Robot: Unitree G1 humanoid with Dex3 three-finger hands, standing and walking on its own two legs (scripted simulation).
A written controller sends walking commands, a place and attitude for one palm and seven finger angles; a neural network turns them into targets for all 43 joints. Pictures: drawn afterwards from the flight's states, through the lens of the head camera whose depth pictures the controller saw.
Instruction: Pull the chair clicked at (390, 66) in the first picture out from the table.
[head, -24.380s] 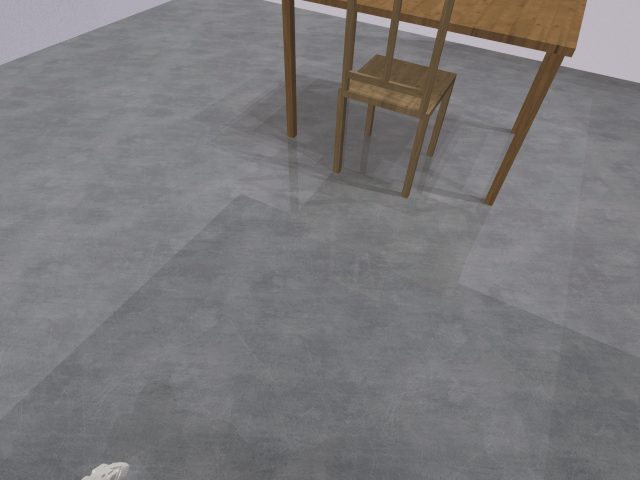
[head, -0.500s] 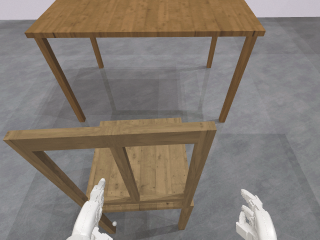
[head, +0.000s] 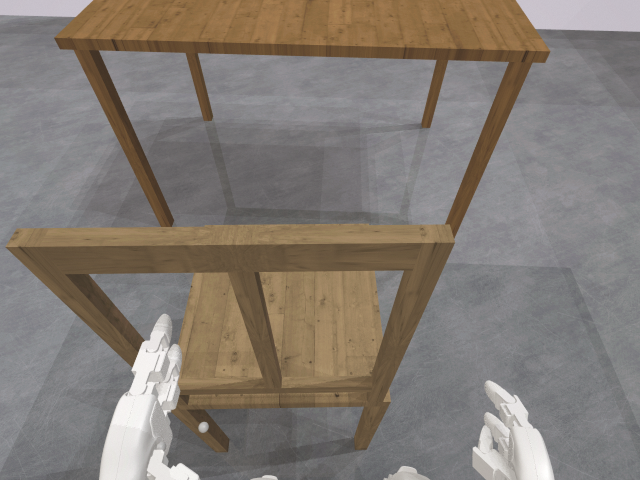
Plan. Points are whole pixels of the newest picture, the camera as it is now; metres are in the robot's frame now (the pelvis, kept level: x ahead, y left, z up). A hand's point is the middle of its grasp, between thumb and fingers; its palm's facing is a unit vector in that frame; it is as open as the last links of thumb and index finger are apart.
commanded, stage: draw the hand back to the body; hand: left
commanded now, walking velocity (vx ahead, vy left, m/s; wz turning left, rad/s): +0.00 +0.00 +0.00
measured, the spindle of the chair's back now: (262, 339) +0.29 +0.10 +0.00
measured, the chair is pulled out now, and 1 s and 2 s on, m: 0.61 0.61 0.60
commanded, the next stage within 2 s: step back with the hand held close in 1.38 s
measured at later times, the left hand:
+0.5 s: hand (128, 406) +0.18 +0.19 +0.12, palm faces +0.17 -0.92 -0.35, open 16.0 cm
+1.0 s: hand (58, 383) +0.18 +0.23 +0.15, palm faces +0.25 -0.80 -0.55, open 7.5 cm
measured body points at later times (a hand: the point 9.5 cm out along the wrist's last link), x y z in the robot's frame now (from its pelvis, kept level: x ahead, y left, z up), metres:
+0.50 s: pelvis +0.01 +0.00 +0.04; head +0.01 -0.03 +0.49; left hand +0.16 +0.23 +0.14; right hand +0.19 -0.23 -0.04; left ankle -0.03 +0.12 -0.67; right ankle +0.03 -0.14 -0.67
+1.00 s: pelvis +0.02 -0.02 +0.06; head +0.02 -0.05 +0.51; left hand +0.16 +0.27 +0.18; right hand +0.21 -0.23 -0.03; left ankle -0.03 +0.12 -0.67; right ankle +0.03 -0.14 -0.67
